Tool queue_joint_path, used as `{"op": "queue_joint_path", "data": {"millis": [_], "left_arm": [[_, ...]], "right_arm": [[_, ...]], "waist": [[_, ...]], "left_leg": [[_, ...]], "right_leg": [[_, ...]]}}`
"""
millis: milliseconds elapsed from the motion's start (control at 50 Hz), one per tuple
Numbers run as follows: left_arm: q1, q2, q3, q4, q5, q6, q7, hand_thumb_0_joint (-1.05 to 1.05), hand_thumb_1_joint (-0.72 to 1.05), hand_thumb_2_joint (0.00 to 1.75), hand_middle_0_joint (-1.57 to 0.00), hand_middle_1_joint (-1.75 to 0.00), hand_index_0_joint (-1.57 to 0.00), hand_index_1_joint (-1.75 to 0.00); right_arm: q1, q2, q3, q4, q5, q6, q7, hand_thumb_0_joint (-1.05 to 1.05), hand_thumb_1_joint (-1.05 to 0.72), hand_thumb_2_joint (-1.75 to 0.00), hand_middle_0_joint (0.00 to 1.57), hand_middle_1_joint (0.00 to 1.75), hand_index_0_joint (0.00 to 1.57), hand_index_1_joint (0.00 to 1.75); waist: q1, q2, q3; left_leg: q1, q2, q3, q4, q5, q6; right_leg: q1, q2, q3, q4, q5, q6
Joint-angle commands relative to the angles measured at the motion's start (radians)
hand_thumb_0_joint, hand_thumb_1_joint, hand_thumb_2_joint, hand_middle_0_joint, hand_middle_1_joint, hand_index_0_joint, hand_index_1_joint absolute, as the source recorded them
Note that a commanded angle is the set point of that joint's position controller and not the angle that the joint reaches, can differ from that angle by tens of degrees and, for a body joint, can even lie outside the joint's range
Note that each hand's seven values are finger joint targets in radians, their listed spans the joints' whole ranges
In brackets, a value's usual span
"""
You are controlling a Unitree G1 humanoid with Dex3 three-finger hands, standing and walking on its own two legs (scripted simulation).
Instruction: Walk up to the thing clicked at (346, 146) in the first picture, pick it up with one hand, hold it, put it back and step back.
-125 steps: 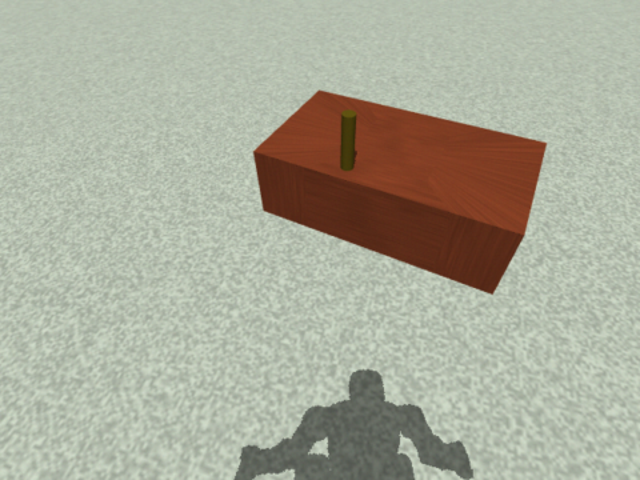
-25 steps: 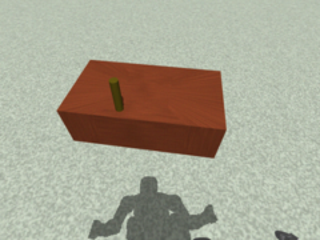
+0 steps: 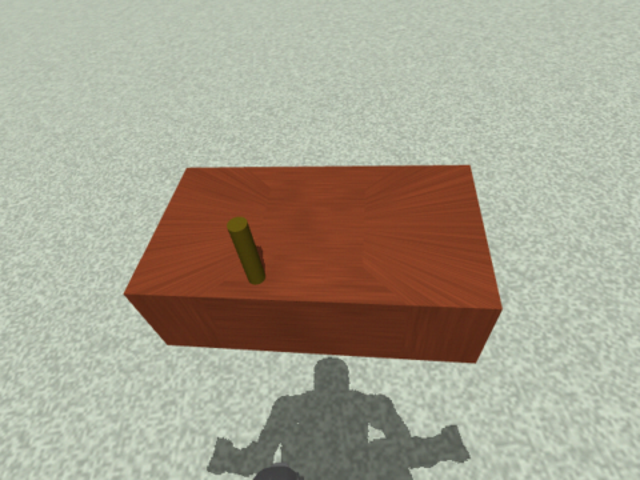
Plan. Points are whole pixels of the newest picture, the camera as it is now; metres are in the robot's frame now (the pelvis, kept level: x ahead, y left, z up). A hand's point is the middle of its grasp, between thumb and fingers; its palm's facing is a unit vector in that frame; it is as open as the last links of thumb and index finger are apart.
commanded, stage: walk up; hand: left
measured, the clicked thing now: (247, 253) +0.73 +0.26 -0.32
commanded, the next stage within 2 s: none
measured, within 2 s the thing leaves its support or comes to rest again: neither
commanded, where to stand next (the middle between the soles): +0.33 +0.13 m, yaw -5 degrees
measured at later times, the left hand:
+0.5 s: hand (112, 410) +0.27 +0.37 -0.13, palm faces -0.14 -0.89 -0.44, open 7.4 cm
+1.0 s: hand (90, 381) +0.33 +0.46 -0.17, palm faces -0.12 -0.92 -0.37, open 7.4 cm
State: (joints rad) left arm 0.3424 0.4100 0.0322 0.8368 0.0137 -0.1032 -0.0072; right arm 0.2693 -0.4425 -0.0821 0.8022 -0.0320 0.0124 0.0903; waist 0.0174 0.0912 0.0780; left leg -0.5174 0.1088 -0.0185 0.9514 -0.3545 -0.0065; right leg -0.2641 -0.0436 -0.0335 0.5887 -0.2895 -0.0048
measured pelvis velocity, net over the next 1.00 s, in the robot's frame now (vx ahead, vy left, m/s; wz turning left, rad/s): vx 0.25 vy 0.18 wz -0.10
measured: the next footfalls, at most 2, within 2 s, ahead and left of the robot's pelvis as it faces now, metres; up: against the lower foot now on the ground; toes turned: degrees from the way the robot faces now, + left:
left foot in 0.12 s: +0.17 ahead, +0.20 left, +0.00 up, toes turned +4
right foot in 0.48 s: +0.28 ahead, +0.04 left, +0.00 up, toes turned -7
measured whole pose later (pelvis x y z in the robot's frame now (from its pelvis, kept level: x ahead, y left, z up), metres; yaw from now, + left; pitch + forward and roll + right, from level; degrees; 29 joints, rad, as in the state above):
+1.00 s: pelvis +0.25 +0.18 -0.02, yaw -6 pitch -2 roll +0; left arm 0.22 0.43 0.04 0.97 0.01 0.02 -0.01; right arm 0.20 -0.38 -0.02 0.92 -0.02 -0.04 0.00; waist 0.01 -0.05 0.09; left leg -0.41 0.06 0.05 0.74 -0.30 -0.01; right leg -0.38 -0.04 0.01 0.86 -0.50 -0.03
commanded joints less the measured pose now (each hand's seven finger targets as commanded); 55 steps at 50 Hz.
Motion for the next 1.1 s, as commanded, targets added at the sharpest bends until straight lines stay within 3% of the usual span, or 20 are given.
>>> {"op": "queue_joint_path", "data": {"millis": [0,60,100,120,140,240,320,420,440,480,500,620,680,760,780,800,820,1000,1040,1080], "left_arm": [[0.005,0.342,0.112,-0.061,-0.001,-0.030,0.029,0.00,0.90,0.90,-0.20,-0.30,-0.20,-0.30],[-0.083,0.358,0.108,-0.070,0.003,-0.017,0.031,0.00,0.90,0.90,-0.20,-0.30,-0.20,-0.30],[-0.028,0.249,0.073,-0.057,0.012,-0.003,0.033,0.00,0.90,0.90,-0.20,-0.30,-0.20,-0.30],[0.006,0.150,0.042,-0.067,-0.006,-0.003,0.033,0.00,0.90,0.90,-0.20,-0.30,-0.20,-0.30],[-0.007,0.232,0.054,-0.057,-0.014,0.001,0.052,0.00,0.90,0.90,-0.20,-0.30,-0.20,-0.30],[0.055,0.248,0.065,0.036,-0.025,-0.008,0.025,0.00,0.90,0.90,-0.20,-0.30,-0.20,-0.30],[-0.019,0.211,0.065,-0.007,-0.018,-0.007,0.009,0.00,0.90,0.90,-0.20,-0.30,-0.20,-0.30],[0.080,0.193,0.081,0.014,-0.013,-0.012,0.018,0.00,0.90,0.90,-0.20,-0.30,-0.20,-0.30],[0.161,0.237,0.100,0.027,-0.008,-0.017,0.030,0.00,0.90,0.90,-0.20,-0.30,-0.20,-0.30],[0.187,0.390,0.135,-0.016,0.000,-0.023,0.047,0.00,0.90,0.90,-0.20,-0.30,-0.20,-0.30],[0.117,0.377,0.125,-0.027,-0.016,-0.015,0.048,0.00,0.90,0.90,-0.20,-0.30,-0.20,-0.30],[-0.040,0.281,0.096,-0.063,0.002,-0.013,0.032,0.00,0.90,0.90,-0.20,-0.30,-0.20,-0.30],[-0.079,0.257,0.082,-0.062,0.012,0.005,0.019,0.00,0.90,0.90,-0.20,-0.30,-0.20,-0.30],[-0.139,0.206,0.052,-0.047,-0.004,0.058,0.015,0.00,0.90,0.90,-0.20,-0.30,-0.20,-0.30],[-0.136,0.164,0.035,-0.042,-0.007,0.072,0.015,0.00,0.90,0.90,-0.20,-0.30,-0.20,-0.30],[-0.101,0.113,0.023,-0.036,-0.021,0.084,0.014,0.00,0.90,0.90,-0.20,-0.30,-0.20,-0.30],[-0.087,0.195,0.044,-0.002,-0.019,0.098,0.025,0.00,0.90,0.90,-0.20,-0.30,-0.20,-0.30],[-0.076,0.191,0.067,0.101,0.003,0.106,0.007,0.00,0.90,0.90,-0.20,-0.30,-0.20,-0.30],[-0.050,0.187,0.071,0.114,0.012,0.098,0.009,0.00,0.90,0.90,-0.20,-0.30,-0.20,-0.30],[-0.151,0.279,0.085,0.081,0.017,0.092,0.004,0.00,0.90,0.90,-0.20,-0.30,-0.20,-0.30]], "right_arm": [[-0.024,-0.164,-0.066,-0.082,-0.003,-0.031,0.012,0.00,-0.90,-0.90,0.20,0.30,0.20,0.30],[0.082,-0.182,-0.088,-0.047,-0.006,-0.035,0.011,0.00,-0.90,-0.90,0.20,0.30,0.20,0.30],[0.239,-0.239,-0.117,0.007,-0.011,-0.047,-0.004,0.00,-0.90,-0.90,0.20,0.30,0.20,0.30],[0.247,-0.324,-0.129,-0.014,-0.024,-0.057,-0.014,0.00,-0.90,-0.90,0.20,0.30,0.20,0.30],[0.176,-0.375,-0.132,-0.046,0.009,-0.059,-0.018,0.00,-0.90,-0.90,0.20,0.30,0.20,0.30],[0.049,-0.242,-0.073,-0.064,0.022,-0.076,-0.042,0.00,-0.90,-0.90,0.20,0.30,0.20,0.30],[0.086,-0.238,-0.065,-0.078,0.009,-0.074,-0.039,0.00,-0.90,-0.90,0.20,0.30,0.20,0.30],[0.025,-0.204,-0.046,-0.119,0.016,-0.051,-0.036,0.00,-0.90,-0.90,0.20,0.30,0.20,0.30],[0.028,-0.161,-0.030,-0.131,0.024,-0.051,-0.035,0.00,-0.90,-0.90,0.20,0.30,0.20,0.30],[0.091,-0.138,-0.020,-0.146,0.019,-0.040,-0.037,0.00,-0.90,-0.90,0.20,0.30,0.20,0.30],[0.055,-0.220,-0.048,-0.121,0.006,-0.017,-0.047,0.00,-0.90,-0.90,0.20,0.30,0.20,0.30],[0.152,-0.173,-0.046,-0.008,0.014,-0.016,-0.036,0.00,-0.90,-0.90,0.20,0.30,0.20,0.30],[0.110,-0.132,-0.030,0.015,0.022,-0.025,-0.046,0.00,-0.90,-0.90,0.20,0.30,0.20,0.30],[0.108,-0.152,-0.034,0.077,0.023,-0.050,-0.078,0.00,-0.90,-0.90,0.20,0.30,0.20,0.30],[0.112,-0.182,-0.037,0.080,0.014,-0.058,-0.087,0.00,-0.90,-0.90,0.20,0.30,0.20,0.30],[0.086,-0.244,-0.038,0.062,0.001,-0.073,-0.095,0.00,-0.90,-0.90,0.20,0.30,0.20,0.30],[0.019,-0.321,-0.047,0.045,0.018,-0.072,-0.096,0.00,-0.90,-0.90,0.20,0.30,0.20,0.30],[-0.078,-0.260,-0.026,0.070,0.018,-0.072,-0.123,0.00,-0.90,-0.90,0.20,0.30,0.20,0.30],[-0.111,-0.228,-0.012,0.067,0.026,-0.063,-0.125,0.00,-0.90,-0.90,0.20,0.30,0.20,0.30],[-0.113,-0.166,0.003,0.069,0.043,-0.064,-0.130,0.00,-0.90,-0.90,0.20,0.30,0.20,0.30]], "waist": [[0.000,-0.240,-0.027],[-0.095,-0.228,-0.056],[-0.169,0.051,-0.117],[-0.153,0.305,-0.067],[-0.131,0.224,-0.056],[-0.031,0.104,-0.015],[-0.052,0.096,-0.017],[0.024,0.005,-0.093],[0.077,-0.092,-0.139],[0.077,-0.291,-0.175],[0.054,-0.151,-0.100],[-0.022,-0.246,0.008],[-0.015,-0.304,-0.022],[-0.048,-0.211,-0.065],[-0.059,-0.097,-0.052],[-0.032,0.072,-0.039],[-0.039,0.076,-0.024],[-0.006,0.111,-0.114],[0.026,0.064,-0.131],[-0.019,-0.168,-0.133]], "left_leg": [[0.066,0.016,0.039,-0.165,0.050,0.010],[0.346,-0.017,0.097,-0.251,0.092,0.028],[0.535,-0.042,0.027,-0.423,-0.091,0.055],[0.529,0.204,-0.414,-0.629,-0.257,0.118],[0.461,0.340,-0.641,-0.726,-0.337,0.259],[0.338,0.172,-0.183,-0.580,0.193,0.225],[0.338,0.205,-0.142,-0.578,0.370,0.280],[0.215,0.101,0.002,-0.377,0.354,0.189],[0.142,0.057,0.030,-0.221,0.318,0.142],[-0.182,-0.118,0.027,0.184,-0.189,0.044],[-0.178,-0.039,-0.064,0.256,-0.226,0.042],[-0.017,-0.008,-0.011,0.048,-0.019,0.006],[0.154,-0.028,0.057,-0.169,0.045,-0.003],[0.386,-0.092,0.099,-0.317,0.136,0.004],[0.368,-0.020,-0.029,-0.446,0.025,0.020],[0.260,0.183,-0.367,-0.625,-0.120,0.081],[0.121,0.281,-0.513,-0.696,-0.266,0.202],[0.244,0.186,-0.222,-0.446,0.334,0.188],[0.192,0.150,-0.153,-0.364,0.369,0.141],[0.166,-0.025,0.009,-0.251,0.181,0.043]], "right_leg": [[-0.072,-0.198,0.183,-0.228,-0.043,-0.208],[-0.259,-0.198,0.159,-0.130,-0.128,-0.167],[-0.333,-0.074,0.043,0.281,-0.086,-0.105],[-0.520,0.087,0.023,0.578,-0.254,-0.041],[-0.561,0.049,0.068,0.662,-0.298,-0.055],[-0.366,-0.054,0.056,0.474,-0.107,-0.035],[-0.269,-0.039,-0.015,0.253,-0.101,-0.026],[0.087,0.056,-0.089,-0.019,0.125,-0.039],[0.240,0.032,-0.016,-0.081,0.126,-0.053],[0.370,-0.406,0.724,-0.318,-0.230,-0.247],[0.222,-0.442,0.729,-0.326,-0.372,-0.307],[-0.069,-0.214,0.219,-0.262,-0.077,-0.214],[-0.166,-0.164,0.102,-0.189,0.043,-0.186],[-0.318,-0.117,0.079,0.011,-0.116,-0.128],[-0.345,-0.071,0.042,0.121,-0.184,-0.093],[-0.313,0.022,0.030,0.285,-0.204,-0.031],[-0.243,0.005,0.085,0.363,-0.279,-0.027],[-0.103,0.000,0.023,0.164,-0.156,-0.030],[0.019,0.007,0.025,-0.028,-0.031,-0.044],[-0.025,-0.136,0.246,-0.076,0.162,-0.129]]}}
